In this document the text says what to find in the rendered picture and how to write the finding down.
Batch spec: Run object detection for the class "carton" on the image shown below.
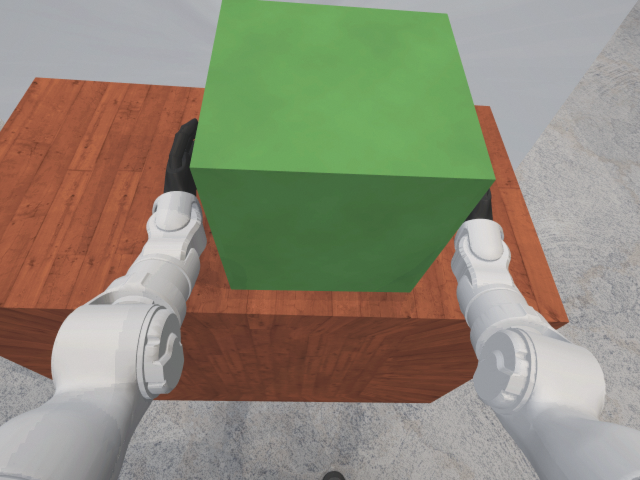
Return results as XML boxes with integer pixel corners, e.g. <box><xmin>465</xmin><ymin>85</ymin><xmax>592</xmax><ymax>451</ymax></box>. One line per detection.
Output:
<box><xmin>189</xmin><ymin>0</ymin><xmax>496</xmax><ymax>292</ymax></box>

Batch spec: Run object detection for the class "right robot forearm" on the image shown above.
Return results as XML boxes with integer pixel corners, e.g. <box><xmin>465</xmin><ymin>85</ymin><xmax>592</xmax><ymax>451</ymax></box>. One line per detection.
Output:
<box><xmin>451</xmin><ymin>219</ymin><xmax>606</xmax><ymax>414</ymax></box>

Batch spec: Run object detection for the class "left robot hand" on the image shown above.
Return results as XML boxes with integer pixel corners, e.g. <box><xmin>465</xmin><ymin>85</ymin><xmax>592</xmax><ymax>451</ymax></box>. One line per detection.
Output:
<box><xmin>163</xmin><ymin>118</ymin><xmax>198</xmax><ymax>196</ymax></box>

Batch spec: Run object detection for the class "robot right upper arm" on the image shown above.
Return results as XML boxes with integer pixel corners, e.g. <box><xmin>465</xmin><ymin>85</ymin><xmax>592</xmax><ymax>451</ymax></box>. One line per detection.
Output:
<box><xmin>473</xmin><ymin>328</ymin><xmax>640</xmax><ymax>480</ymax></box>

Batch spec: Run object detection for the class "right robot hand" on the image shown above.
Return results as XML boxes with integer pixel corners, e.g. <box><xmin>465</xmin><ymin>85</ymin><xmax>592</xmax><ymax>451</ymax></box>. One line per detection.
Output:
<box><xmin>463</xmin><ymin>188</ymin><xmax>493</xmax><ymax>223</ymax></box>

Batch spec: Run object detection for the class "robot left upper arm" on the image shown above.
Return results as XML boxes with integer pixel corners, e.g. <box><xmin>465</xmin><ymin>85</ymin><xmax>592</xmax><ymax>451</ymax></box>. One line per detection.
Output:
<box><xmin>0</xmin><ymin>304</ymin><xmax>184</xmax><ymax>480</ymax></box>

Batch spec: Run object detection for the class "left robot forearm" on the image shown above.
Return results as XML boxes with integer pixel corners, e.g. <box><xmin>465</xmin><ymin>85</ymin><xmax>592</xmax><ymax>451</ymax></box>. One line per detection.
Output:
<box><xmin>51</xmin><ymin>191</ymin><xmax>207</xmax><ymax>388</ymax></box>

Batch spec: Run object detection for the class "pedestal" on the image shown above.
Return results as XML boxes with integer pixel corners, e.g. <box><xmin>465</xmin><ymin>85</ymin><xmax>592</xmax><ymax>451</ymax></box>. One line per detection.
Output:
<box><xmin>0</xmin><ymin>77</ymin><xmax>569</xmax><ymax>403</ymax></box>

